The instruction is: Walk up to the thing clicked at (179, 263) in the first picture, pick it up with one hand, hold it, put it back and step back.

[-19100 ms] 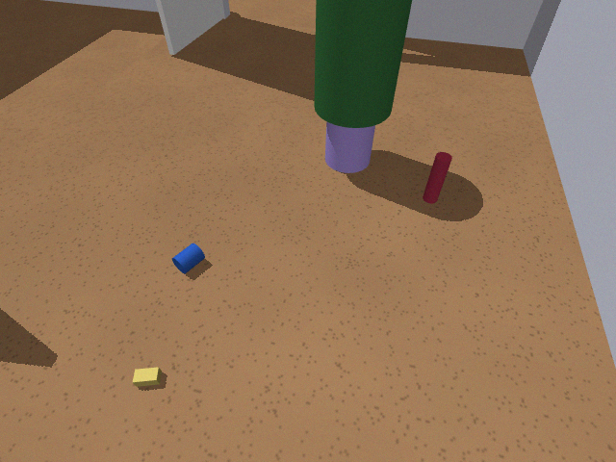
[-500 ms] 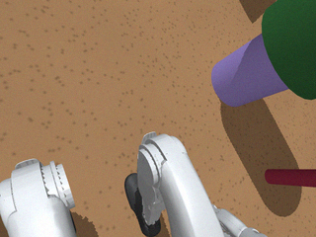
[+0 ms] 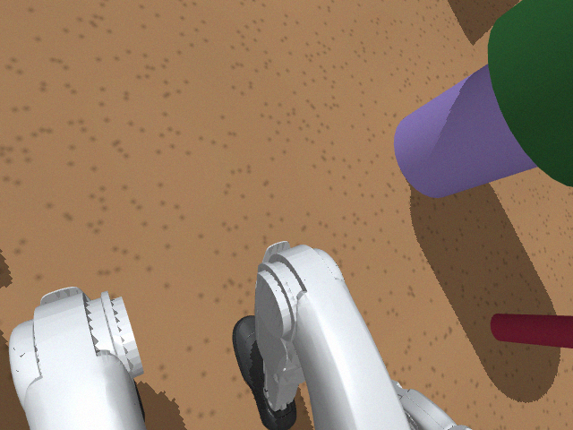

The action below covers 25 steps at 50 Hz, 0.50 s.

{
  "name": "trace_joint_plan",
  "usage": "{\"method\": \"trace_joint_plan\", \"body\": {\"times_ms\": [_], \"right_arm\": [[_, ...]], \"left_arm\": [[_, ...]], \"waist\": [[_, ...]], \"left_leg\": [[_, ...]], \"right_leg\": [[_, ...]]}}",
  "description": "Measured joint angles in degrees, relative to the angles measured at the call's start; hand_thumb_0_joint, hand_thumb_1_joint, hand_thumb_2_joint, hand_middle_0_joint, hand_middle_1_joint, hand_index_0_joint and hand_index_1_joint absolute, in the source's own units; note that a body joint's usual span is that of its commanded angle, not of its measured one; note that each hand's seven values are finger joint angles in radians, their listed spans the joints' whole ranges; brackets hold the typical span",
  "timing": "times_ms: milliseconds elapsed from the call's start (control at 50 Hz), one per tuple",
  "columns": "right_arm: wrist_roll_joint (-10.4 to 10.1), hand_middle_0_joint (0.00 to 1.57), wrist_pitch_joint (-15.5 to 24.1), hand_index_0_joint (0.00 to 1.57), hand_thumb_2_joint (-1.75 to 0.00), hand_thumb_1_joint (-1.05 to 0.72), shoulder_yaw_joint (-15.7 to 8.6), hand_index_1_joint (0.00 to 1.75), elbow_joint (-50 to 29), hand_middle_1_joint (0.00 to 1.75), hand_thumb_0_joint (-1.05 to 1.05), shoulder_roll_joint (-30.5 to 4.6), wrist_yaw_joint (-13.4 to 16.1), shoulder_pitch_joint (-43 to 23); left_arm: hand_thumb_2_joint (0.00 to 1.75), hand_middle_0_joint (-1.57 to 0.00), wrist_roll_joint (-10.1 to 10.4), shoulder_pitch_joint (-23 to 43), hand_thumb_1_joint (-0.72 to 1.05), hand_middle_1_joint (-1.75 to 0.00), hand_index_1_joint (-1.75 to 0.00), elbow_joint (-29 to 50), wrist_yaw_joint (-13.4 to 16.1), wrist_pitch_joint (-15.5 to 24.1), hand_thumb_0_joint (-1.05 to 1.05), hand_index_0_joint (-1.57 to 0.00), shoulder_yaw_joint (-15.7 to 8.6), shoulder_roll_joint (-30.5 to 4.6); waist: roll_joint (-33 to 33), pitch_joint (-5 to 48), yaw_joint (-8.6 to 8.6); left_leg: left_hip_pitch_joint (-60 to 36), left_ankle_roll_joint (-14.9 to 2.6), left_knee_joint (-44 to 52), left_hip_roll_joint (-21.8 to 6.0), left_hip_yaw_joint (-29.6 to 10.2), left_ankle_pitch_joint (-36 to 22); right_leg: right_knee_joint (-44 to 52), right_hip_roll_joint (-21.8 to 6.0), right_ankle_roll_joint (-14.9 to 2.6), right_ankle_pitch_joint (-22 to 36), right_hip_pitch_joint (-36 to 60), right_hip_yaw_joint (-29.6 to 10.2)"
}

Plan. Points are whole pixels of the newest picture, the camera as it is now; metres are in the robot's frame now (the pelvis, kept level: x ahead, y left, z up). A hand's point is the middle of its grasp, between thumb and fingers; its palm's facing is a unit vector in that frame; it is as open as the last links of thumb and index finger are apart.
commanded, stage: settle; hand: left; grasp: from above
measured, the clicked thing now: out of the picture +0.39 +0.35 -0.26
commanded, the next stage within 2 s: lift in 0.64 s
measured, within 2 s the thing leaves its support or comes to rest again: leaves its support in 0.04 s
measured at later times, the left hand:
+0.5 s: hand out of the picture +0.37 +0.36 -0.13, palm faces -0.44 -0.15 -0.88, open 10.3 cm
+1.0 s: hand out of the picture +0.36 +0.36 -0.07, palm faces -0.44 -0.15 -0.88, open 10.3 cm
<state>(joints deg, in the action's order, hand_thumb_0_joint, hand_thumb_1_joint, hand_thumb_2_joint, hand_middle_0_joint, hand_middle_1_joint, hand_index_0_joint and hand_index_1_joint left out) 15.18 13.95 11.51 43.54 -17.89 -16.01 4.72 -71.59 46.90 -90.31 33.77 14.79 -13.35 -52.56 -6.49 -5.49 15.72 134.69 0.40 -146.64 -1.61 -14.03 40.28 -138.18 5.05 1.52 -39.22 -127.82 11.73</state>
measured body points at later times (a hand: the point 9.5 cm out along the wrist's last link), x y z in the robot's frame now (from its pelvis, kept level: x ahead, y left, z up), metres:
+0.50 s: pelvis -0.01 -0.01 +0.04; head +0.21 +0.09 +0.42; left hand +0.39 +0.36 -0.08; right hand +0.13 -0.26 -0.07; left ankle +0.07 +0.13 -0.26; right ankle +0.11 -0.11 -0.26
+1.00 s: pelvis -0.01 -0.01 +0.08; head +0.20 +0.08 +0.47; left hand +0.38 +0.36 -0.02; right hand +0.11 -0.27 -0.04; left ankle +0.07 +0.13 -0.26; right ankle +0.11 -0.11 -0.26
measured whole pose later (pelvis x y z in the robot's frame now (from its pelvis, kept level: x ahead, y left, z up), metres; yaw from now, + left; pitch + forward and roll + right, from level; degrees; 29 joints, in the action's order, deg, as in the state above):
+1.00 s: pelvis -0.01 -0.01 +0.08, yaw +7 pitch +34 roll -7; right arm 4.3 3.5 0.2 42.3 -15.8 -8.1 8.9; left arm -64.5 41.0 -65.0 14.6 8.0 -4.8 -37.9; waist 0.8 6.3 8.7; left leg 127.0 -0.3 -129.2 -1.1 -6.1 36.8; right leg -126.0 2.7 0.7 -38.6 -122.1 5.2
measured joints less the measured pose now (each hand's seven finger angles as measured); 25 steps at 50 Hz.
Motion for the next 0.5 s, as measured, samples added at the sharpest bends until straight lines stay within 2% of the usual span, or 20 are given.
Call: {"method": "trace_joint_plan", "body": {"times_ms": [40,100,160,240,360,500], "right_arm": [[-0.5,0.21,-0.3,0.2,-0.9,-0.9,-1.2,0.3,0.0,0.3,0.0,0.0,-0.1,0.6],[-1.9,0.21,-0.9,0.2,-0.9,-0.9,-2.6,0.3,0.5,0.3,0.0,-0.1,-0.2,1.1],[-3.2,0.21,-1.7,0.2,-0.9,-0.9,-4.1,0.3,0.8,0.3,0.0,0.1,-0.1,1.0],[-4.8,0.21,-2.7,0.2,-0.9,-0.9,-5.7,0.3,0.9,0.3,0.0,0.3,0.2,0.2],[-6.2,0.2,-3.7,0.2,-0.9,-0.91,-6.9,0.3,0.0,0.3,0.0,0.5,1.3,-0.9],[-7.4,0.2,-5.7,0.2,-0.9,-0.91,-7.5,0.3,-0.5,0.3,0.0,1.1,3.0,0.1]], "left_arm": [[0.34,-0.73,0.2,-1.7,-0.02,-0.38,-0.37,3.5,-0.7,-0.3,0.0,-0.78,-0.4,1.4],[0.33,-0.74,1.0,-3.2,-0.02,-0.36,-0.35,7.8,-1.3,-1.0,0.0,-0.79,1.4,4.1],[0.32,-0.75,1.2,-4.3,-0.02,-0.35,-0.33,11.2,-2.3,-1.7,0.0,-0.8,1.5,6.5],[0.32,-0.76,2.3,-3.6,-0.02,-0.33,-0.32,12.0,-3.8,-4.0,0.01,-0.8,4.0,8.8],[0.31,-0.77,4.1,-2.1,-0.02,-0.32,-0.31,12.0,-8.1,-5.9,0.01,-0.81,6.3,10.5],[0.32,-0.78,5.0,-2.2,-0.03,-0.31,-0.31,15.0,-12.7,-5.1,0.01,-0.82,7.4,11.4]], "waist": [[0.4,0.6,-0.51],[1.1,2.2,-1.63],[2.1,4.0,-2.54],[3.5,6.3,-3.49],[5.1,7.8,-4.49],[5.5,7.9,-5.55]], "left_leg": [[0.1,0.07,0.3,0.1,0.2,0.0],[0.2,0.11,1.1,0.2,0.9,0.0],[0.1,0.13,2.2,0.2,1.6,-0.1],[-0.4,-0.08,4.0,0.0,2.8,-0.4],[-1.5,-0.38,6.8,-0.2,4.4,-1.4],[-3.0,-0.41,9.2,-0.1,5.6,-2.4]], "right_leg": [[0.1,-0.2,-0.13,-0.2,-0.1,-0.1],[0.4,-0.4,-0.34,-0.4,-0.4,-0.6],[1.0,-0.6,-0.52,-0.6,-0.5,-1.2],[2.0,-0.8,-0.62,-0.6,-0.4,-2.2],[3.8,-1.0,-0.68,0.1,0.2,-3.5],[5.4,-1.3,-0.81,0.6,1.3,-4.5]]}}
